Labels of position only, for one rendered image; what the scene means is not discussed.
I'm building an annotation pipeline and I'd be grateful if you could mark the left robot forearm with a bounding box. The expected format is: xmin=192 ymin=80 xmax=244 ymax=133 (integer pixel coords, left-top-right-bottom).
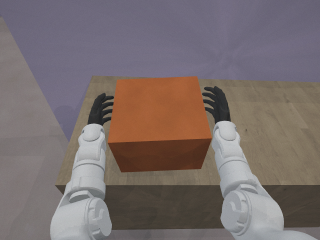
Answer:
xmin=50 ymin=123 xmax=107 ymax=240

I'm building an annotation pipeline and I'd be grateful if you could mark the robot left upper arm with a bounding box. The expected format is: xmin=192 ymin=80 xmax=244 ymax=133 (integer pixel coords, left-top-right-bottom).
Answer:
xmin=51 ymin=197 xmax=112 ymax=240

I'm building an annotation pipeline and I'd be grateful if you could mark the right robot hand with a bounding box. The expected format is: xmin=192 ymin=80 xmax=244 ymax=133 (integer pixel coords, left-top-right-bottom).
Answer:
xmin=202 ymin=86 xmax=231 ymax=124

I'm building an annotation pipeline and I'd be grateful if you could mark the carton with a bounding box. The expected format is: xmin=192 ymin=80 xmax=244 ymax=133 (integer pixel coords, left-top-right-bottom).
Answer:
xmin=107 ymin=76 xmax=212 ymax=173

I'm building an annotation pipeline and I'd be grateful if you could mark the pedestal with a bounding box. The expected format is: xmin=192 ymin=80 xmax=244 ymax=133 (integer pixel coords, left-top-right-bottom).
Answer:
xmin=55 ymin=75 xmax=320 ymax=230

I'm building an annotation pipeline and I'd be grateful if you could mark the right robot forearm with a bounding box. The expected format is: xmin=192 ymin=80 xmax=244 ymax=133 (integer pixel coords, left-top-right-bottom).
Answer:
xmin=211 ymin=121 xmax=284 ymax=227

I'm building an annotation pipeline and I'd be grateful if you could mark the left robot hand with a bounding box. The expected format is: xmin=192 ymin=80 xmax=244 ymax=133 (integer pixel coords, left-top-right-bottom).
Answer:
xmin=87 ymin=93 xmax=114 ymax=126

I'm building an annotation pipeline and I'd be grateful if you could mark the robot right upper arm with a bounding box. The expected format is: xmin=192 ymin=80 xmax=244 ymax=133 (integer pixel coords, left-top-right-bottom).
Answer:
xmin=220 ymin=189 xmax=318 ymax=240

